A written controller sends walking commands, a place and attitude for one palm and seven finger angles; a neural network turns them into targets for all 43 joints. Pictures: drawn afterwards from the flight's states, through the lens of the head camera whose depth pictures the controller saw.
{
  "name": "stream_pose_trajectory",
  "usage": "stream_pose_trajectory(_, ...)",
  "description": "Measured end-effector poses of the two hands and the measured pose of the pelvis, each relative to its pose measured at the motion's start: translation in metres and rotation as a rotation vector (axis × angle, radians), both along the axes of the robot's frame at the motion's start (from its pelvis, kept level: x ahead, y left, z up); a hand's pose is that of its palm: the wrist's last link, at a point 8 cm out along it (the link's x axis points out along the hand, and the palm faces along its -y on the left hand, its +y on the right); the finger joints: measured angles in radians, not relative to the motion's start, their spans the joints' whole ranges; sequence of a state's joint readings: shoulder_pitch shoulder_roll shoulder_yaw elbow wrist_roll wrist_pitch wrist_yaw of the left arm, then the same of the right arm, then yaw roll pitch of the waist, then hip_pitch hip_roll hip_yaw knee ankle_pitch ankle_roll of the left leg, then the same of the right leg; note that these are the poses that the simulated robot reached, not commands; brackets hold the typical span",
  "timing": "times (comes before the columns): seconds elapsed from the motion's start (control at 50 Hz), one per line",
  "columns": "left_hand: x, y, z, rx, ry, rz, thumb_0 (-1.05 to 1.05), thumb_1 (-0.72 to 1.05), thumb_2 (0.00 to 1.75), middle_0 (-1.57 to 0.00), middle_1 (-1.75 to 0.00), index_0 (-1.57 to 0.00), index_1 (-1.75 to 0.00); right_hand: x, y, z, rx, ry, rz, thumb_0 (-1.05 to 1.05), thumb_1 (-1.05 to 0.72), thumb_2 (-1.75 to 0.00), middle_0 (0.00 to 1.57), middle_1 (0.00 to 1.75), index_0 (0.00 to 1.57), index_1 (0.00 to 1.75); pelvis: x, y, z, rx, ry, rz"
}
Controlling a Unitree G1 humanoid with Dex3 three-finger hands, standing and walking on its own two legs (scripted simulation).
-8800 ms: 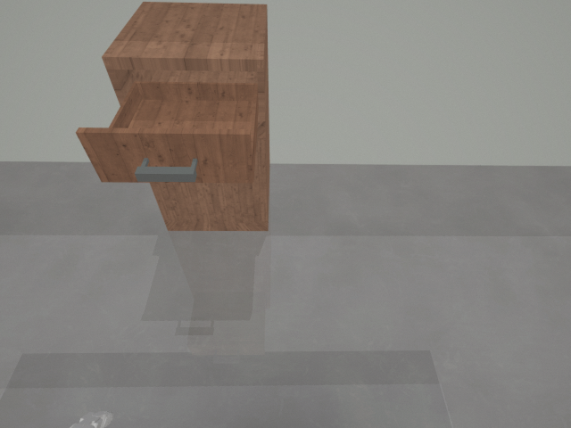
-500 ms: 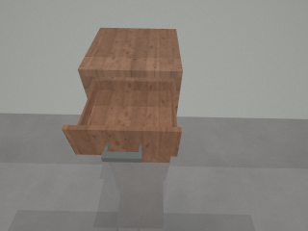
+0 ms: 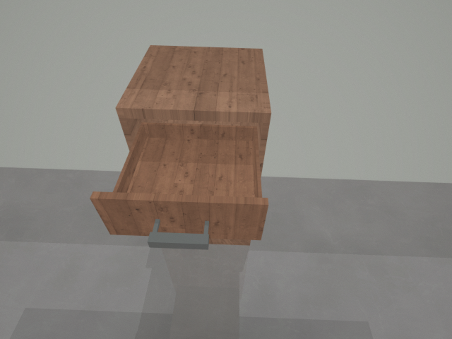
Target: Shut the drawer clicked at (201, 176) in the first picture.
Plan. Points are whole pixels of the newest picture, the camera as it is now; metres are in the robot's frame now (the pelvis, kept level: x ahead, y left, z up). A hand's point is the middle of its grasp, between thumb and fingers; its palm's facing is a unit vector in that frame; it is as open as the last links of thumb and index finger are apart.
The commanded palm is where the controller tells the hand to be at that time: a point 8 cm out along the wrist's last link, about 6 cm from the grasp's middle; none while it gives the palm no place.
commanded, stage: look again from close up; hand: left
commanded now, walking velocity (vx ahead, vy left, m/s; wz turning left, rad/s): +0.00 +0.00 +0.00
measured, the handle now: (180, 232) +0.37 +0.14 -0.10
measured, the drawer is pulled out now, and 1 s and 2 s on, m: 0.30 0.30 0.30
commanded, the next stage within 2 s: shuffle to correct the standing spot in 0.24 s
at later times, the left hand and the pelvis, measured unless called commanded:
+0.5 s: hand out of the picture +0.03 +0.15 -0.18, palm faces +0.02 -0.99 -0.17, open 7.4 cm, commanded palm none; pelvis +0.04 -0.01 +0.00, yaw +0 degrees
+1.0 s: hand out of the picture +0.07 +0.13 -0.17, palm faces +0.04 -0.97 -0.23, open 7.3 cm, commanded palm none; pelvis +0.05 -0.04 +0.00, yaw +0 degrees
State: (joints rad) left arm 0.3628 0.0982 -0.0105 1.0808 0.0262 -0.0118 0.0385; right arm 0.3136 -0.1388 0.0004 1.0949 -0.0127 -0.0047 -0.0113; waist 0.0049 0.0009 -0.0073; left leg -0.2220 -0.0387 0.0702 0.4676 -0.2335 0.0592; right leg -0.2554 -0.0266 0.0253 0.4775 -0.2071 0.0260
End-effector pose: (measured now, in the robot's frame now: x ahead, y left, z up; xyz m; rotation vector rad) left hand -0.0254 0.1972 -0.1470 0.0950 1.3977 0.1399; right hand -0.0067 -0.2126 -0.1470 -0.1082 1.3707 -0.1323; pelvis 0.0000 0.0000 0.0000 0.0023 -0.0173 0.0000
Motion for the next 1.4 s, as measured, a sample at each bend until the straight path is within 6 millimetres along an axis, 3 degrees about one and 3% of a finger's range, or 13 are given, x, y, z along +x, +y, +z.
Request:
stream_pose_trajectory(0.22,0.031,0.004,0.002,0.026,-0.004,-0.017,0.02,0.92,0.9,-0.2,-0.3,-0.2,-0.3,0.011,-0.003,0.002,0.0,0.029,-0.007,0.01,-0.91,-0.9,0.2,0.3,0.2,0.3,0.019,-0.007,0.002,-0.001,0.0,-0.002)
stream_pose_trajectory(0.48,0.048,0.003,0.0,0.023,-0.008,-0.025,0.01,0.91,0.9,-0.2,-0.3,-0.2,-0.3,0.029,-0.01,0.002,-0.01,0.021,-0.011,0.01,-0.91,-0.9,0.2,0.3,0.2,0.3,0.035,-0.011,0.001,0.002,-0.011,-0.007)
stream_pose_trajectory(0.66,0.058,-0.01,0.001,0.03,0.032,-0.019,0.01,0.91,0.9,-0.2,-0.3,-0.2,-0.3,0.038,-0.027,-0.004,-0.01,0.059,-0.037,0.01,-0.91,-0.9,0.2,0.3,0.2,0.3,0.061,-0.025,-0.002,0.011,0.011,-0.011)
stream_pose_trajectory(0.78,0.07,-0.026,0.002,0.037,0.032,-0.007,0.01,0.91,0.9,-0.2,-0.3,-0.2,-0.3,0.055,-0.039,-0.005,-0.016,0.065,-0.029,0.01,-0.91,-0.9,0.2,0.3,0.2,0.3,0.071,-0.038,-0.002,0.001,0.018,-0.002)
stream_pose_trajectory(0.94,0.08,-0.024,0.005,0.064,-0.007,-0.006,0.02,0.93,0.9,-0.2,-0.3,-0.2,-0.3,0.08,-0.055,0.0,-0.043,-0.003,-0.012,0.01,-0.92,-0.9,0.2,0.3,0.2,0.3,0.063,-0.045,0.0,0.008,0.014,-0.003)
stream_pose_trajectory(1.1,0.085,-0.007,0.011,0.109,-0.117,-0.038,0.01,0.91,0.9,-0.2,-0.3,-0.2,-0.3,0.089,-0.06,0.003,-0.05,-0.115,0.004,0.01,-0.92,-0.9,0.2,0.3,0.2,0.3,0.034,-0.039,-0.002,-0.015,0.0,-0.001)
stream_pose_trajectory(1.2,0.081,0.01,0.008,0.107,-0.149,-0.052,0.01,0.91,0.9,-0.2,-0.3,-0.2,-0.3,0.078,-0.047,0.003,-0.046,-0.173,0.018,0.01,-0.91,-0.9,0.2,0.3,0.2,0.3,0.02,-0.026,-0.006,-0.014,-0.014,-0.001)
stream_pose_trajectory(1.4,0.061,0.029,0.014,0.117,-0.11,-0.069,0.01,0.91,0.9,-0.2,-0.3,-0.2,-0.3,0.026,-0.025,-0.004,-0.008,-0.059,0.017,0.01,-0.92,-0.9,0.2,0.3,0.2,0.3,0.009,-0.013,-0.004,0.01,0.003,-0.019)
